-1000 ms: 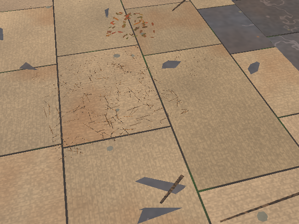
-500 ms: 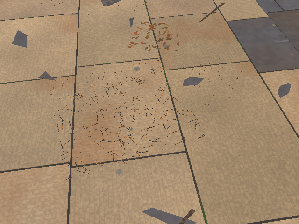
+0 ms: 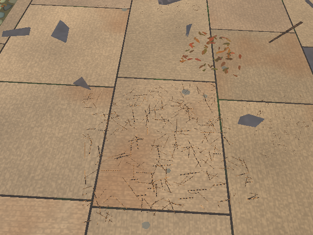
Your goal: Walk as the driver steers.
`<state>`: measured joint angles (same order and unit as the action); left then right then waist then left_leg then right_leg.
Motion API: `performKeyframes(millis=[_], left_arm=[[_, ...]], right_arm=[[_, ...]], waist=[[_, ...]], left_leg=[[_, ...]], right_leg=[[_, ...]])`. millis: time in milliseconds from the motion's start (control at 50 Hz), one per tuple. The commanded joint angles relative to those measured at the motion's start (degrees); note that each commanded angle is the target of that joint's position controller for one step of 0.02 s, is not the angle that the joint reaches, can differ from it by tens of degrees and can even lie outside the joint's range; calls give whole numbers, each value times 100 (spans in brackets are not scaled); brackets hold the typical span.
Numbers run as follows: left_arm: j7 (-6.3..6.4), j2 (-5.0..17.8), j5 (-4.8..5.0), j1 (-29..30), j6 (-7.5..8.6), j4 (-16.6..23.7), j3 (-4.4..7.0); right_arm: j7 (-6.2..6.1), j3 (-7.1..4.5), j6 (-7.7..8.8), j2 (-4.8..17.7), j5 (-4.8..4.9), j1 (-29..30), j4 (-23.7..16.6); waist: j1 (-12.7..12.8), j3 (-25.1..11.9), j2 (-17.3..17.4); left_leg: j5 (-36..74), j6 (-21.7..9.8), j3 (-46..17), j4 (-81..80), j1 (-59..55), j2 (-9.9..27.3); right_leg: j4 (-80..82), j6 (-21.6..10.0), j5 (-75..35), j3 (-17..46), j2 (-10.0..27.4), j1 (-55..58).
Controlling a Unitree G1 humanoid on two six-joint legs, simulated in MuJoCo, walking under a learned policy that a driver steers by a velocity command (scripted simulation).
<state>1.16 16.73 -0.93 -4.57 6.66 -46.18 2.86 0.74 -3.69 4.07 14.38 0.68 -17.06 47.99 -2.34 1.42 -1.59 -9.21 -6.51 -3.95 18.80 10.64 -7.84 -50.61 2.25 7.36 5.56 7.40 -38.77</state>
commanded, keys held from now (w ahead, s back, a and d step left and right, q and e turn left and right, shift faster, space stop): w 0.74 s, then w+e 0.26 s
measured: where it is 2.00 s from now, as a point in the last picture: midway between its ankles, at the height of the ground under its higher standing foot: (172, 112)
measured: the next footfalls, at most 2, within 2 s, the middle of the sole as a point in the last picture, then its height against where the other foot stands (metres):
right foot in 0.22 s outside the picture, level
left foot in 0.74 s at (128, 208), level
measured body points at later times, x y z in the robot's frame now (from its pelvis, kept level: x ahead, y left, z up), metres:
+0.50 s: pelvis +0.29 -0.06 +0.00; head +0.32 -0.07 +0.45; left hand +0.30 +0.21 -0.12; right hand +0.47 -0.31 -0.11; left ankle +0.38 +0.12 -0.68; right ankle +0.28 -0.15 -0.74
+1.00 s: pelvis +0.57 +0.02 +0.00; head +0.58 +0.03 +0.45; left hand +0.68 +0.30 -0.12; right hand +0.63 -0.25 -0.12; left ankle +0.55 +0.11 -0.74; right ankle +0.65 -0.15 -0.66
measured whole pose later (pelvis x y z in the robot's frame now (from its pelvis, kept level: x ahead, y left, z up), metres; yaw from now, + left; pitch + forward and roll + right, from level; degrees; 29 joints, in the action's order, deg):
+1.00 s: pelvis +0.57 +0.02 +0.00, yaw -1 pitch +1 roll +2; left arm 0.3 17.3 1.5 -13.4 2.6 -47.9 3.9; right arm 1.0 -3.6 6.1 14.3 -1.0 -17.0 48.4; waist -1.6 0.4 -3.2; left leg -10.3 -3.5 7.7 16.5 7.3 -2.5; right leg -60.4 -0.4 9.4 5.0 5.9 -38.8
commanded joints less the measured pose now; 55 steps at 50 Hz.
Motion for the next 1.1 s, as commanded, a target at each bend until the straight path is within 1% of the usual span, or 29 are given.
performKeyframes(millis=[20,100,160,200,220,240,260,280,300,320,340,360,420,540,600,660,700,720,740,760,780,800,820,840,860,900,940,1020,1100], left_arm=[[-23,162,1,240,33,332,-4],[-141,309,102,759,108,552,-7],[-226,526,105,782,181,672,47],[-220,715,94,25,220,496,148],[-193,952,32,-862,236,320,241],[-177,1438,-30,-1778,207,188,382],[-230,1259,108,-2177,115,-66,381],[-237,800,204,-1896,87,21,241],[-218,614,165,-1448,34,138,174],[-234,523,105,-1117,9,179,124],[-246,408,55,-946,21,204,83],[-262,380,26,-885,23,195,66],[-257,531,93,-1021,56,74,110],[-149,741,183,-1493,-59,-172,164],[-141,776,217,-1846,-126,-342,167],[-107,843,229,-1939,-226,-443,194],[-79,955,223,-1824,-284,-442,228],[-69,953,220,-1718,-312,-422,218],[-57,817,165,-1680,-317,-346,156],[-78,321,84,-2079,-236,-169,-8],[-120,34,137,-2467,-116,-271,-115],[-145,673,324,-1943,-63,-219,67],[-143,784,378,-1485,-47,-66,107],[-114,719,308,-1271,-71,-40,119],[-95,641,256,-1306,-146,-64,152],[-88,366,271,-1591,-316,-153,135],[-69,279,264,-1493,-406,-82,148],[-121,221,217,-979,-378,133,159],[-273,43,185,-144,-345,452,65]], right_arm=[[-110,-216,69,922,41,45,-393],[-97,-178,58,865,55,-405,-176],[-132,-194,-12,938,14,-531,-126],[-142,-180,-60,937,-3,-390,-175],[-124,-98,-54,768,-48,-292,-271],[-99,17,23,433,-35,-792,-350],[-82,75,89,348,66,-1141,-278],[-74,-40,130,900,161,-663,-347],[-69,-49,142,956,164,-97,-498],[-69,-41,146,867,62,199,-577],[-77,-74,126,820,-16,224,-587],[-73,-67,95,711,-22,112,-567],[-87,-14,31,474,-36,106,-596],[-32,86,100,275,-30,1266,-931],[47,95,132,301,28,1777,-1111],[145,69,185,416,44,2022,-1277],[166,-5,210,591,28,1684,-1224],[144,-104,212,759,9,1076,-1050],[90,-240,203,1065,-23,115,-786],[32,-368,176,1605,-162,-717,-689],[55,-335,128,1507,-92,-932,-604],[36,-213,116,1064,-43,-747,-607],[20,-156,121,925,-13,-304,-645],[29,-103,137,760,-53,90,-667],[51,-64,178,600,-95,359,-674],[76,-71,272,512,-137,554,-589],[56,-113,333,605,-164,544,-466],[-56,-152,316,728,-181,389,-266],[-137,-189,242,910,-116,115,-117]], waist=[[-28,-66,471],[-296,-44,619],[-194,-62,726],[249,-385,801],[654,-1121,645],[729,-2063,-387],[723,-2387,-1594],[814,-1523,-860],[745,-838,-364],[586,-319,-44],[421,-183,-103],[305,-160,-223],[218,-166,-310],[558,-1,-217],[733,137,-228],[666,200,-279],[388,-30,-376],[28,-404,-351],[-377,-1065,-220],[-437,-1999,783],[-357,-2615,1728],[-475,-1823,1134],[-342,-1047,882],[-151,-651,573],[55,-382,644],[294,-272,769],[363,-113,639],[270,38,477],[-67,279,334]], left_leg=[[823,-707,-723,-707,749,1133],[547,-618,-1053,-420,37,1476],[1049,-537,-1435,39,-786,1847],[2428,-367,-1320,774,-947,1668],[2540,-211,-1052,1917,-500,1364],[1034,211,-486,3906,1333,615],[-2242,416,-389,5222,2743,208],[-2108,341,-694,5686,3398,566],[-1590,321,-433,5652,3497,863],[-1186,342,-245,5262,3385,1085],[-914,357,-222,4890,3123,1282],[-787,388,-170,4696,2838,1368],[-474,537,24,4092,2774,1460],[1229,657,303,1926,2539,1298],[1378,607,349,1432,2504,1177],[885,410,313,1105,2566,1108],[515,243,449,938,1917,930],[570,98,609,777,1010,766],[777,-127,405,943,-490,990],[670,-802,-1597,1078,-2843,2480],[-246,-1265,-3574,284,-3585,3217],[-845,-970,-3109,61,-3001,3001],[-621,-745,-2250,-124,-2092,2829],[-305,-620,-1686,-363,-1292,2591],[-22,-529,-1198,-610,-719,2380],[358,-506,-607,-974,-117,2211],[882,-518,-117,-1134,37,2192],[1474,-403,650,-1190,-239,2071],[1521,-280,1119,-1227,-595,2125]], right_leg=[[1384,79,-1346,-395,-355,850],[2028,-78,-1584,-345,-453,862],[2310,-344,-737,-338,-522,771],[2617,-631,-484,-542,-705,1750],[2372,-961,-706,-153,-265,3142],[2292,-1738,-400,1667,928,5424],[3110,-2190,862,3632,1628,6217],[3344,-1899,1807,3426,1464,5683],[3458,-1661,1634,2608,1234,4877],[3674,-1596,1021,2036,974,4060],[3800,-1531,493,1668,783,3611],[3929,-1496,147,1382,615,3315],[4179,-1598,-779,772,484,3069],[4286,-1359,-1219,-55,201,3136],[4170,-1344,-1071,3,388,3490],[3860,-1246,-1378,118,675,4068],[3375,-1125,-2396,66,699,4242],[2668,-1008,-3245,-131,507,4137],[1512,-831,-3114,-350,220,3497],[-675,-493,-1040,-647,-441,1410],[-1891,-386,2669,-67,-1022,108],[-2397,-444,2506,263,-695,-474],[-2270,-478,1915,85,-428,-596],[-1979,-447,1443,-4,-210,-357],[-1719,-419,1115,18,-52,-74],[-1595,-353,771,32,56,398],[-1437,-282,394,103,61,214],[-327,-224,-784,131,-24,-154],[850,-317,-1388,-365,-101,-70]])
